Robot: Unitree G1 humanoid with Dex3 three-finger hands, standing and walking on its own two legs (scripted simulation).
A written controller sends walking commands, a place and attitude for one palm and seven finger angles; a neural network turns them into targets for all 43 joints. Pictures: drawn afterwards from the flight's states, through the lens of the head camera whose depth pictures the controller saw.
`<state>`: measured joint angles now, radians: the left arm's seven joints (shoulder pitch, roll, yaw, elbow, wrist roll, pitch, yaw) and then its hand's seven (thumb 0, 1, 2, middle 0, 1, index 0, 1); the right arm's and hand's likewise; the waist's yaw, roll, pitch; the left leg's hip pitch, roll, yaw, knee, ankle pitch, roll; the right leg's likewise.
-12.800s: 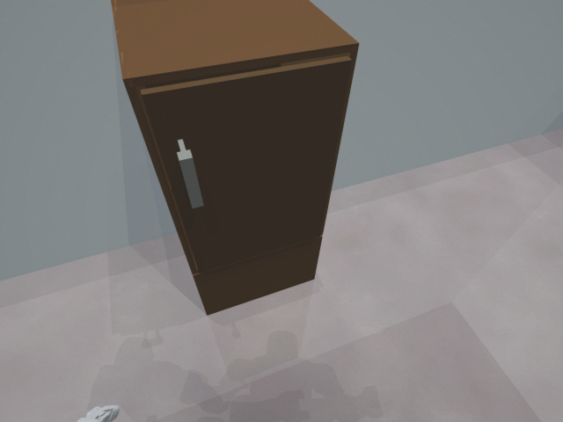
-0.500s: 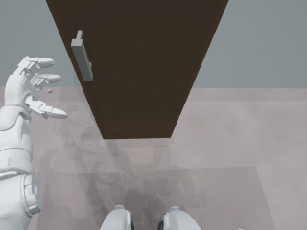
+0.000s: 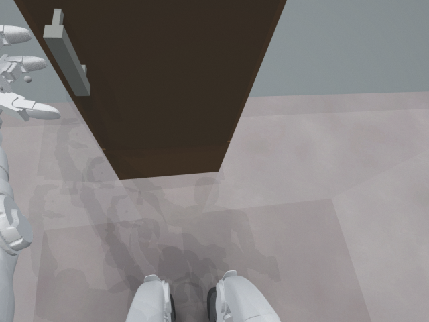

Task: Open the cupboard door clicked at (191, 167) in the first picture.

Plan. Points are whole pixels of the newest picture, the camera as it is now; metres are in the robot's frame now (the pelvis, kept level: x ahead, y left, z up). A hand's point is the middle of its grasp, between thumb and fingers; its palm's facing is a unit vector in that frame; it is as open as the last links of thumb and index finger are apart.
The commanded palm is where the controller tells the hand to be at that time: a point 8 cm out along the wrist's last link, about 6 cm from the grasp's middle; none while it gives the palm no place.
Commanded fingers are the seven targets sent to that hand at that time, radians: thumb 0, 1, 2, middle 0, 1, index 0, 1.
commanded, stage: move the hooked fingers beside the handle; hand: left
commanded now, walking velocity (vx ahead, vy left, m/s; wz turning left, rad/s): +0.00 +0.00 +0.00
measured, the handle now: (71, 55) +0.58 +0.21 +0.07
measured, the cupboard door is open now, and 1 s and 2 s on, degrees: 0 0 0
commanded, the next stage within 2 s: slide the fingers in behind the handle in 0.84 s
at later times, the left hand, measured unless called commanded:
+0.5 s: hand (20, 77) +0.52 +0.27 +0.07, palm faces +0.02 -1.00 -0.01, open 14.0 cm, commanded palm +0.50 +0.30 +0.07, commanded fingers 0.00 -0.50 0.30 -0.30 -1.20 -0.30 -1.20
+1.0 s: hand (29, 80) +0.51 +0.26 +0.08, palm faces +0.03 -1.00 -0.02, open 14.0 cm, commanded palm +0.50 +0.29 +0.07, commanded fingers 0.00 -0.50 0.30 -0.30 -1.20 -0.30 -1.20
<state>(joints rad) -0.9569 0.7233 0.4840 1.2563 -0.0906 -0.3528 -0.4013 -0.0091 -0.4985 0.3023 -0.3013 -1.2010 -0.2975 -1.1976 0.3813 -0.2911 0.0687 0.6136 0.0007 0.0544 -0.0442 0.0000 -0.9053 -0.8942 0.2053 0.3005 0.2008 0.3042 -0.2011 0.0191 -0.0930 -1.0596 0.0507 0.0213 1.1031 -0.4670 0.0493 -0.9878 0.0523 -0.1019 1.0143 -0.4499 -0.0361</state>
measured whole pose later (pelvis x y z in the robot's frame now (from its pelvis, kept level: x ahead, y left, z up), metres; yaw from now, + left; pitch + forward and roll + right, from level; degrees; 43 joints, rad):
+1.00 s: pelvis +0.00 +0.01 +0.00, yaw +0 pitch +23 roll -5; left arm -0.93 0.66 0.45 1.24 -0.10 -0.37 -0.36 -0.01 -0.50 0.30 -0.30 -1.20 -0.30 -1.20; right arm 0.39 -0.27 0.07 0.62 -0.01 0.10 -0.02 0.00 -0.91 -0.89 0.21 0.30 0.20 0.30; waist -0.19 0.03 -0.10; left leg -1.03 0.04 0.02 1.09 -0.47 0.06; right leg -0.95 0.05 -0.10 0.98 -0.44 -0.02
